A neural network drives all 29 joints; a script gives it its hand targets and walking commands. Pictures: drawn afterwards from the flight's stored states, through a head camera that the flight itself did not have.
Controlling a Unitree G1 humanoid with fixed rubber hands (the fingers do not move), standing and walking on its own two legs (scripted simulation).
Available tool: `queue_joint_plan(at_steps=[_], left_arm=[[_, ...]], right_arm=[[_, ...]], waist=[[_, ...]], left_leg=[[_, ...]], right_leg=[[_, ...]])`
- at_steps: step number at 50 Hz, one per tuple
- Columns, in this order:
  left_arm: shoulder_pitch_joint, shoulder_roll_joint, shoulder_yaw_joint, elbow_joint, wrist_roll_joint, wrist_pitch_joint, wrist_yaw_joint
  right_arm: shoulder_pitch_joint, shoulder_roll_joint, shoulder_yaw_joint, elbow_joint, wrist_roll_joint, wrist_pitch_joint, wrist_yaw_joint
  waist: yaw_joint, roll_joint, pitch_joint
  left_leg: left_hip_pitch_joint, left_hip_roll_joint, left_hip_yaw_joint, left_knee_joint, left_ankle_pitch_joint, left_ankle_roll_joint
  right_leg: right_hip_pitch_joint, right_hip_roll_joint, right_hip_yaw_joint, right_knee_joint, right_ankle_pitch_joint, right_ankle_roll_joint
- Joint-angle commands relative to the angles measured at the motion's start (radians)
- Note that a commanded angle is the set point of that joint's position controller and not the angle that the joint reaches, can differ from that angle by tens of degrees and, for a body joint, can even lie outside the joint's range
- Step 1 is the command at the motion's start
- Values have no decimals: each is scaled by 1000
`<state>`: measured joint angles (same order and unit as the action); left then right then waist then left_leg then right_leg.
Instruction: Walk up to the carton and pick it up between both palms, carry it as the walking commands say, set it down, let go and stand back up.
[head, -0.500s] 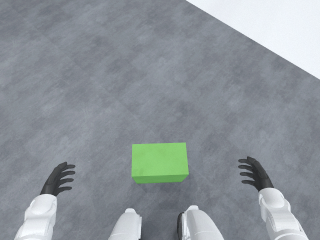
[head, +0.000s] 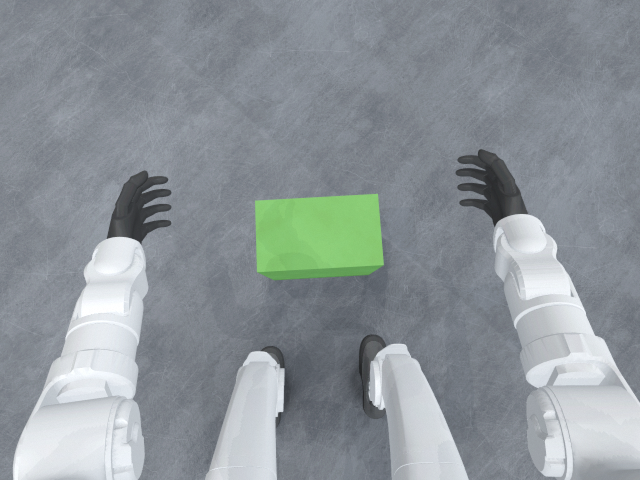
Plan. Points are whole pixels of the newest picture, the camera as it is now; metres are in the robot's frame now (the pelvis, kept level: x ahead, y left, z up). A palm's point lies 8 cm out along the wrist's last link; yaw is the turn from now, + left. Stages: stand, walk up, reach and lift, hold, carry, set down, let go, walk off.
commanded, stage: reach and lift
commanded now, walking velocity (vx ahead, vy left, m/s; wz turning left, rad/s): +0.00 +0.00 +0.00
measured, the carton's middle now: (319, 242) +0.45 +0.02 -0.55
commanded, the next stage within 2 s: none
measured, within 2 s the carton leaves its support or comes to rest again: neither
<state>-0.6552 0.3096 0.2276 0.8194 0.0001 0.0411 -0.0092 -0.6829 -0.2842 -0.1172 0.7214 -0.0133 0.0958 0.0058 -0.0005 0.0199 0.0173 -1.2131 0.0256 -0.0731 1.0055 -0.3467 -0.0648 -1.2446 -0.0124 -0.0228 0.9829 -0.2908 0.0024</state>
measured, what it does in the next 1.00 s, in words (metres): lowers itself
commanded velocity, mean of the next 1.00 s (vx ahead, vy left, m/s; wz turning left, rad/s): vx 0.00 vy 0.00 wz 0.00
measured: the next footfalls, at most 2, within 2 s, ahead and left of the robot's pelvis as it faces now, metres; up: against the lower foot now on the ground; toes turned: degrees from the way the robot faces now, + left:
none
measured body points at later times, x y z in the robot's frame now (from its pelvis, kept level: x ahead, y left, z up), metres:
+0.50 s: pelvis +0.00 +0.00 -0.03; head +0.31 +0.00 +0.29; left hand +0.48 +0.24 -0.17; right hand +0.49 -0.20 -0.16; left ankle +0.05 +0.16 -0.65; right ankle +0.08 -0.11 -0.65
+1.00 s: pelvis -0.05 +0.01 -0.17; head +0.30 +0.00 +0.10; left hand +0.46 +0.23 -0.34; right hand +0.48 -0.21 -0.32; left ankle +0.05 +0.16 -0.65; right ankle +0.08 -0.11 -0.65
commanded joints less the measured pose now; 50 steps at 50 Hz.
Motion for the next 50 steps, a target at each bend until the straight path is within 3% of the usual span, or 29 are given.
queue_joint_plan(at_steps=[1,2,4,6,7,8,9,12,14,16,18,19,20,26,30,32,33,35,36,37,38,39,40,43,44,45,46,47,50], left_arm=[[-319,178,147,-108,-47,-50,4],[-256,106,101,-119,-104,-46,3],[-339,128,120,-77,-98,-42,-1],[-428,145,134,-106,-61,-59,6],[-400,121,127,-82,-111,-33,9],[-484,115,139,-85,-97,-39,13],[-469,79,111,-129,-116,-32,6],[-461,152,203,-108,-66,-31,14],[-495,113,161,-117,-73,-13,16],[-429,129,190,-173,-60,-39,19],[-423,42,151,-64,-50,-16,5],[-377,31,157,-59,-35,-26,-14],[-414,45,175,-138,-41,-36,-7],[-400,19,186,-73,-16,-31,6],[-517,57,199,-119,-16,-19,7],[-522,110,261,-69,7,-23,12],[-549,54,174,-114,-56,-13,12],[-546,138,193,-36,-64,1,2],[-576,101,182,-74,-60,13,19],[-572,170,189,-169,-32,-6,18],[-628,178,185,-174,-55,15,39],[-634,189,132,-269,-86,4,42],[-664,197,154,-139,-73,22,55],[-696,180,89,-235,-129,26,65],[-707,218,83,-173,-112,28,61],[-750,199,76,-173,-125,36,69],[-693,166,27,-84,-161,49,70],[-777,192,47,-318,-143,32,89],[-760,170,27,-65,-164,38,79]], right_arm=[[-310,-91,-97,-8,74,-35,-34],[-284,-113,-101,-8,52,-30,-25],[-333,-144,-114,32,60,-35,-32],[-468,-84,-108,-35,101,-36,-17],[-465,-146,-151,-23,47,-32,-26],[-508,-108,-120,29,74,-29,-13],[-513,-162,-167,-17,53,-29,-18],[-562,-101,-171,-51,49,-24,-13],[-550,-143,-191,-40,39,-19,0],[-505,-124,-188,-100,55,-40,5],[-460,-127,-206,50,33,-24,22],[-451,-111,-205,35,10,-27,26],[-436,-89,-213,24,-4,-26,25],[-462,-97,-204,84,21,-41,43],[-538,-115,-224,51,2,-46,26],[-595,-67,-173,39,49,-28,23],[-616,-111,-182,23,26,-31,12],[-623,-111,-144,56,49,-12,3],[-608,-150,-201,52,29,3,-8],[-650,-119,-154,-80,86,0,-16],[-656,-165,-153,-68,92,5,-16],[-707,-168,-124,-167,126,0,-27],[-707,-243,-141,-20,104,5,-30],[-775,-297,-140,-163,133,13,-52],[-796,-234,-83,-106,193,19,-44],[-763,-250,-121,-61,165,23,-45],[-731,-267,-100,44,155,24,-50],[-800,-291,-108,-129,161,21,-58],[-814,-235,-48,58,182,21,-47]], waist=[[90,-22,-945],[33,-79,-927],[40,-16,-916],[121,0,-839],[42,-38,-922],[82,-35,-924],[36,-9,-957],[105,-47,-1092],[46,-11,-1200],[102,5,-1215],[58,15,-1110],[100,32,-987],[32,-57,-1094],[114,25,-1006],[62,15,-1044],[158,-19,-1056],[82,-47,-1111],[122,-55,-1008],[57,-26,-1114],[162,-19,-1198],[92,-47,-1280],[130,-21,-1351],[123,-31,-1243],[97,22,-1335],[157,19,-1235],[73,32,-1267],[63,8,-1156],[116,63,-1381],[99,-15,-1104]], left_leg=[[1,-100,192,13,266,9],[-38,-100,185,0,277,7],[-60,-107,195,25,268,2],[-94,-102,190,-22,244,26],[-27,-97,172,-10,236,20],[-77,-106,186,13,252,15],[-62,-99,180,11,266,8],[-65,-100,171,15,362,28],[21,-102,159,58,384,9],[94,-102,157,30,541,26],[12,-96,171,47,426,3],[-89,-96,171,27,409,9],[-127,-84,138,43,410,2],[-122,-63,128,146,386,-8],[-233,-78,152,259,300,-17],[-456,-92,193,301,228,-12],[-471,-93,159,317,241,-4],[-501,-85,193,378,75,-10],[-398,-82,179,390,81,-5],[-437,-102,214,402,127,-7],[-361,-89,188,445,104,3],[-331,-99,206,457,143,7],[-374,-90,188,489,84,-2],[-345,-88,217,557,78,-2],[-397,-87,228,556,44,9],[-370,-79,206,577,19,8],[-370,-82,206,576,-13,3],[-247,-85,215,592,80,-3],[-457,-63,201,659,-51,21]], right_leg=[[605,69,74,107,406,46],[602,67,66,87,437,38],[536,57,73,91,413,24],[432,72,74,74,364,37],[472,67,46,55,318,30],[428,74,47,86,336,30],[466,71,70,58,360,12],[505,65,74,98,489,24],[478,76,29,132,470,21],[435,76,45,112,590,25],[351,76,37,104,468,22],[287,62,66,88,444,24],[406,72,51,145,543,13],[46,70,29,215,359,26],[-20,68,24,307,299,32],[59,60,69,367,329,27],[130,58,55,419,379,24],[-19,61,39,439,141,31],[-8,65,19,445,136,29],[82,62,64,462,195,33],[64,83,6,519,158,31],[101,77,13,539,222,29],[-3,76,8,577,119,24],[13,71,12,610,119,18],[-49,63,15,599,50,23],[-45,76,-20,644,57,20],[-135,68,-29,631,-14,20],[-49,75,-12,659,72,20],[-141,54,5,699,-28,24]])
